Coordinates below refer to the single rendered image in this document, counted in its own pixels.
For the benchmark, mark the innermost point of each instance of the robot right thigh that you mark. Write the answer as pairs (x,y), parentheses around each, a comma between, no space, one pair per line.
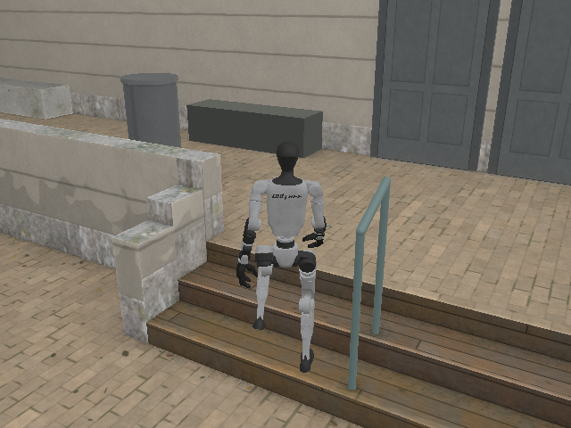
(307,267)

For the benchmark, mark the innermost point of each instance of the robot thigh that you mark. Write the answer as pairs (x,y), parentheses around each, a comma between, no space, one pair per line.
(307,267)
(264,258)

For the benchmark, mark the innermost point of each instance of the right robot forearm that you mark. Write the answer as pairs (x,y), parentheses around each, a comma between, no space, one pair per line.
(320,232)

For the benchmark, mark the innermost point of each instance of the robot left thigh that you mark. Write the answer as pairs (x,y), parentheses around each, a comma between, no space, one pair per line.
(264,258)

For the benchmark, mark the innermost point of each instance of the left robot forearm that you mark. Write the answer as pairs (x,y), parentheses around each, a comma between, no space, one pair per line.
(247,244)

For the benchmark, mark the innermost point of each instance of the right robot upper arm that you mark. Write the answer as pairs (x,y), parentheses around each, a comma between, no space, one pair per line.
(317,203)

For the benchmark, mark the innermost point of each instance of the left robot upper arm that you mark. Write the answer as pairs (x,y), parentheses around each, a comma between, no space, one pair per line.
(258,189)

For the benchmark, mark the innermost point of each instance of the right robot hand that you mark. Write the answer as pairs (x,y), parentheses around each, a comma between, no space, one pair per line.
(311,237)

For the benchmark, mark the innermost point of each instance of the left robot hand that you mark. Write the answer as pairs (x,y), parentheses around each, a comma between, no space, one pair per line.
(241,275)

